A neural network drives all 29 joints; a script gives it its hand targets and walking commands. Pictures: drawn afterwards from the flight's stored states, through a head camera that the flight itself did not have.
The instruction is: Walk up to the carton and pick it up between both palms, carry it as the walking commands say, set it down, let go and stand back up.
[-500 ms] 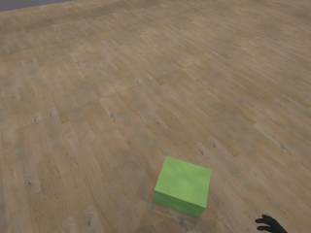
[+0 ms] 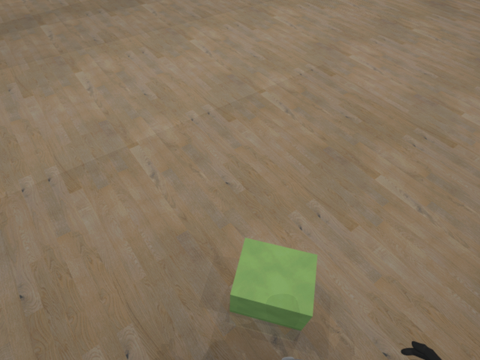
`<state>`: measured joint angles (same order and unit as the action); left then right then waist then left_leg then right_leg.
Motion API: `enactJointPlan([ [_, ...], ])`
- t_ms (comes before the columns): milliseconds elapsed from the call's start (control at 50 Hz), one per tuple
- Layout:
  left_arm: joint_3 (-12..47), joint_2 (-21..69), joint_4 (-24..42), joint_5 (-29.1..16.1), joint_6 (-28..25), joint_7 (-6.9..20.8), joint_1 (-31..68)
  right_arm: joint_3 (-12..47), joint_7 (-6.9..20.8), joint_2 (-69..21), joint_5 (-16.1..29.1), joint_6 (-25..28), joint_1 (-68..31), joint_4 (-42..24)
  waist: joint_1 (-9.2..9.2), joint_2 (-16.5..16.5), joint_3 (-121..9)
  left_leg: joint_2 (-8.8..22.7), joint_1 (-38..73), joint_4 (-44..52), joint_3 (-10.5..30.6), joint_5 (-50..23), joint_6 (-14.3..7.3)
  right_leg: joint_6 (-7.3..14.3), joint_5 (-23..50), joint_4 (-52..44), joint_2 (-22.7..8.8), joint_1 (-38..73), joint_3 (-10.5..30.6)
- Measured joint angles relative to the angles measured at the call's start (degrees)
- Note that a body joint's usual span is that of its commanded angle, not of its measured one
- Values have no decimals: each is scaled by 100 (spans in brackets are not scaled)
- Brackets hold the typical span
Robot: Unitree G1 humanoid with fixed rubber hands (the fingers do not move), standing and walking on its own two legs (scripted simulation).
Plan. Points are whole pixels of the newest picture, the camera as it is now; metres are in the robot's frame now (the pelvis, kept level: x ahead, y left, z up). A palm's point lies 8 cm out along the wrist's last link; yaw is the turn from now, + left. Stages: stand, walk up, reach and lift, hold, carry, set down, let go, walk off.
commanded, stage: walk up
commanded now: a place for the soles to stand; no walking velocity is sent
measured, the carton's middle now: (272, 283) +0.48 -0.16 -0.64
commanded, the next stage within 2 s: none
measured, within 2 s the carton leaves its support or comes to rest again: neither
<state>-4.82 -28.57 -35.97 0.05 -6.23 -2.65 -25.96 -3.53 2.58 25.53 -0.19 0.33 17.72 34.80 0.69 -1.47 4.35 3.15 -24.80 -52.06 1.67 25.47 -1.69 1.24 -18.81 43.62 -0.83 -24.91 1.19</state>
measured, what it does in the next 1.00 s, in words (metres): steps on the spot: right foot, then right foot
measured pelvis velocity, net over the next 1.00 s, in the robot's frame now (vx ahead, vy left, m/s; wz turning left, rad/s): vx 0.00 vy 0.00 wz -0.15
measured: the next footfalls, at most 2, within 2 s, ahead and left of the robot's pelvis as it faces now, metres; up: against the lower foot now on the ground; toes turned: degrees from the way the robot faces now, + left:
right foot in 0.40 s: +0.10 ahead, -0.16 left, +0.00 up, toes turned -2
right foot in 0.92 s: +0.06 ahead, -0.17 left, +0.00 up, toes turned -5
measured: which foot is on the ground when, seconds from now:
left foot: down 0.00-1.00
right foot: down 0.00-0.14, up 0.16-0.38, down 0.40-0.62, up 0.64-0.90, down 0.92-1.00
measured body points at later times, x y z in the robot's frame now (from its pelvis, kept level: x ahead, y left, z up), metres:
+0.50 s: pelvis +0.00 +0.01 -0.01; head +0.02 +0.00 +0.44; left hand +0.10 +0.36 -0.07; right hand +0.12 -0.32 -0.09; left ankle +0.04 +0.12 -0.69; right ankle +0.06 -0.16 -0.70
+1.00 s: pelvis +0.00 +0.00 +0.00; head +0.04 -0.01 +0.45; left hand +0.14 +0.33 -0.07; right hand +0.08 -0.34 -0.08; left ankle +0.04 +0.11 -0.69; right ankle +0.02 -0.16 -0.70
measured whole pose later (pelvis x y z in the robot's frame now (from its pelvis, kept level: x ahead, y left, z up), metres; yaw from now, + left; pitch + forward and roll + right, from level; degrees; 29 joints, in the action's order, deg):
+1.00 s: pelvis +0.00 +0.00 +0.00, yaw -9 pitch -3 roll -2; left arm -4.1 -28.2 -35.9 0.0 -4.5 -3.6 -22.7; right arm -3.5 1.7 25.6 -0.2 -1.5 14.0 34.8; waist 0.7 -2.4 7.6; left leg 4.9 -25.1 -55.4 -3.0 28.6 -2.1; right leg -0.2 -19.8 45.6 1.1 -22.8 4.0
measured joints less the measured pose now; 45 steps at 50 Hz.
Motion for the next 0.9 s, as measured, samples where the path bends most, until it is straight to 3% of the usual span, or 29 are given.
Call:
enactJointPlan([
  [60, 69, 0, 2, 0, -3, -50, -3, 0, -39, 2, 0, -35, -194, -4, 1, 25, 36, -44, -213, -575, 1, 424, 0, -90, -198, 319, 2, 34, 2],
  [100, 72, 0, 4, 0, 3, -88, 3, 1, -46, 5, 0, -23, -382, -10, 4, -28, 34, -72, -250, -329, 7, 531, 0, -90, -249, 335, 3, 59, 13],
  [160, 80, 9, -4, 0, 121, -113, 68, -1, -46, 5, 0, 68, -481, -3, 8, -83, 47, -143, -211, -49, -37, -212, 0, 44, -203, 770, -21, -107, 55],
  [260, 100, 14, 4, 0, 241, -133, 140, 1, -65, 3, 0, 35, -429, -3, 5, -209, 38, -1, 159, 368, -169, -277, 0, 69, -732, 1809, 102, -492, 61],
  [340, 14, 10, 7, -1, 239, -49, 143, 1, -76, 0, 0, -2, -429, -3, -2, -310, 44, 150, 137, 489, -193, -361, 1, 71, -616, 986, 99, -324, 69],
  [400, -54, 3, 5, -1, 223, -38, 102, 1, -76, 0, 0, -54, -429, -3, -3, -180, 52, 136, 80, 336, -291, -276, 2, 123, -355, 30, 101, 71, 69],
  [420, -58, -3, 3, 0, 215, -51, 106, -1, -77, 1, 0, -80, -430, 1, 3, -136, 86, 126, 32, 171, -308, -193, 2, 80, 69, -48, 98, 85, 96],
  [460, -5, 9, 2, 1, 199, -62, 145, -1, -77, 1, 0, -175, -437, 3, 3, -138, 210, 112, 22, -166, -291, 123, 2, -98, 154, 296, 95, 28, 106],
  [520, 60, 29, 4, 0, 189, -83, 187, 0, -77, 2, 0, -227, -448, -3, 3, -234, 224, 21, 12, -427, -292, 476, 2, -137, -40, 435, 96, 4, 113],
  [580, 60, 30, 2, 0, 233, -90, 310, 0, -62, 4, 0, -222, -468, -4, 4, -271, 299, -159, 17, -296, -293, 253, 2, -85, -43, 486, 72, -125, 180],
  [620, 72, 32, 1, 0, 300, -86, 348, 0, -61, 4, 0, -192, -418, -5, 7, -218, 314, -217, 21, -226, -368, 16, -44, 86, -208, 582, 60, -202, 277],
  [700, 85, 36, 2, 0, 359, -88, 379, -1, -65, 5, 0, -130, -254, -5, 9, -249, 269, -55, 98, 129, -416, -93, -131, 124, -530, 1543, 198, -521, 275],
  [760, 8, 29, 4, 0, 363, -28, 378, -1, -82, 3, 0, -49, -238, -8, 6, -205, 266, 99, 136, 488, -420, -352, -131, 96, -535, 1726, 197, -535, 279],
  [820, -9, 28, 6, 0, 356, 22, 375, 0, -84, 2, 0, -16, -238, -5, 3, -120, 262, 224, 122, 669, -440, -405, -131, 93, -540, 1347, 196, -428, 284],
  [900, -11, 26, 9, 0, 263, 29, 350, 0, -80, 0, 0, -38, -237, -4, -1, 44, 254, 221, 121, 618, -522, -345, -65, 73, -410, 33, 196, 62, 277],
])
